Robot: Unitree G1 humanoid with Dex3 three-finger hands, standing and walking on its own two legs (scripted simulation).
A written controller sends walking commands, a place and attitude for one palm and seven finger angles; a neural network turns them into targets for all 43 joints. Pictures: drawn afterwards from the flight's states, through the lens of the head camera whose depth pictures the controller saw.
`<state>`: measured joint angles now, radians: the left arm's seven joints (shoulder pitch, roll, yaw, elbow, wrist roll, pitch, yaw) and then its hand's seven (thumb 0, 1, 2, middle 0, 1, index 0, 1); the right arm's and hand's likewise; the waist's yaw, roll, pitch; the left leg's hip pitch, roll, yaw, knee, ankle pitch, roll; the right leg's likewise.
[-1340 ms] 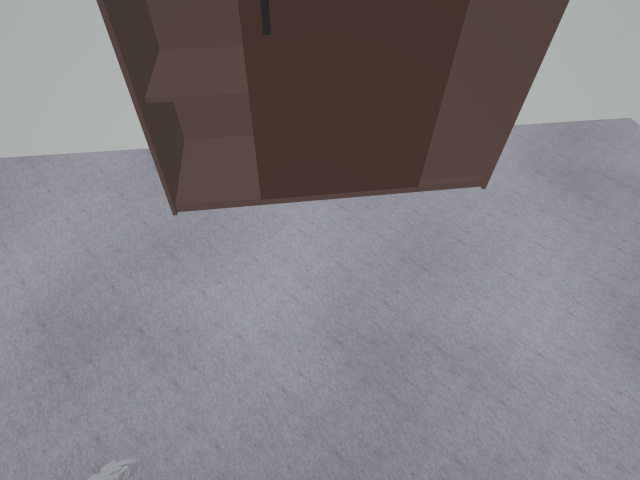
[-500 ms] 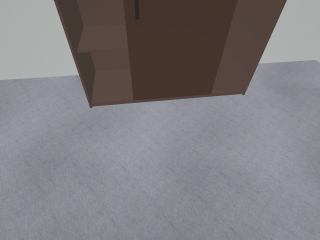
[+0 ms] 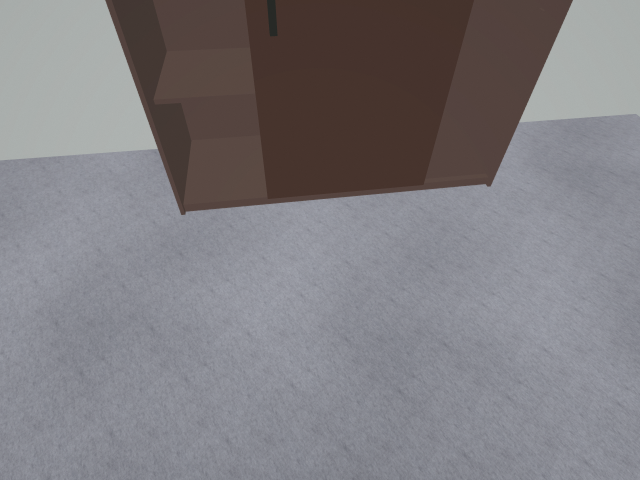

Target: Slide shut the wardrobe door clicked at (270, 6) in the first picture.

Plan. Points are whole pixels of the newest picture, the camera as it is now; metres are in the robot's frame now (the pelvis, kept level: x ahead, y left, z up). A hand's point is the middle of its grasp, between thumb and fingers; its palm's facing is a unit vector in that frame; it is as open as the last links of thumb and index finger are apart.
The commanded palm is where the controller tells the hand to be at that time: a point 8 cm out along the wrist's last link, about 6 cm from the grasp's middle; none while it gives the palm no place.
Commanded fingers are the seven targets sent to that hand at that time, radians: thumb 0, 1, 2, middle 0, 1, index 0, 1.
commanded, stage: look at it before walking up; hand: right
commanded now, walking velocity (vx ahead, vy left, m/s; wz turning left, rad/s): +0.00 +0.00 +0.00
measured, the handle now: out of the picture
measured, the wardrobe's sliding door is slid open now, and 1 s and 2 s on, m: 0.38 0.38 0.38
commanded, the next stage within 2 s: walk to a spot facing it in 0.10 s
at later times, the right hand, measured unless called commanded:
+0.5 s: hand out of the picture +0.06 -0.20 -0.18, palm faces -0.10 +0.97 -0.22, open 7.4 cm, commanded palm none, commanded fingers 0.00 -0.90 -0.90 0.20 0.30 0.20 0.30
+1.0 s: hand (416, 451) +0.21 -0.13 -0.18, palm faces -0.18 +0.97 -0.15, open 7.4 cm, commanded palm none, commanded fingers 0.00 -0.90 -0.90 0.20 0.30 0.20 0.30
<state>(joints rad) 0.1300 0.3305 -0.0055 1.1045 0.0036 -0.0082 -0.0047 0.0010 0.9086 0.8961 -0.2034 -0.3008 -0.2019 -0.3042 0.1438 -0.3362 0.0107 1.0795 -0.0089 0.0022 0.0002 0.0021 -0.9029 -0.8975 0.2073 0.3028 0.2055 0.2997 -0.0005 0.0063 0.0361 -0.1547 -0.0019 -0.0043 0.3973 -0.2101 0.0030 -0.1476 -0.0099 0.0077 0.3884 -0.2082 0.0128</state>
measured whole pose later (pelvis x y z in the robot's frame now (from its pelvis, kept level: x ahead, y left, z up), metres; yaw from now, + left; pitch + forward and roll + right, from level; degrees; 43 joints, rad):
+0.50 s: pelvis +0.04 +0.00 -0.01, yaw +7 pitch -1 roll -1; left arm 0.26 0.24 0.02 1.06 0.02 -0.02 -0.01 0.00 0.91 0.90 -0.20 -0.30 -0.20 -0.30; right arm 0.33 -0.24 -0.02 1.05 -0.02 0.04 0.03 0.00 -0.91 -0.90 0.20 0.30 0.20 0.30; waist -0.02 0.02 0.00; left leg -0.29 -0.02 -0.03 0.72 -0.44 0.03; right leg -0.14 -0.05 -0.11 0.53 -0.37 0.01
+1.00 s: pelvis +0.22 +0.04 -0.01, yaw +15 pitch +0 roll +2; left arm 0.13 0.17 0.04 0.98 0.02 -0.03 -0.04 0.00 0.91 0.90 -0.20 -0.30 -0.20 -0.30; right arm 0.41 -0.15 -0.03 1.08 -0.03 -0.06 -0.01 0.00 -0.90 -0.90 0.21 0.30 0.21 0.30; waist -0.04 0.00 0.02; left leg -0.01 -0.04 0.00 0.35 -0.34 0.02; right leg -0.54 -0.12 -0.08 0.76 -0.20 0.03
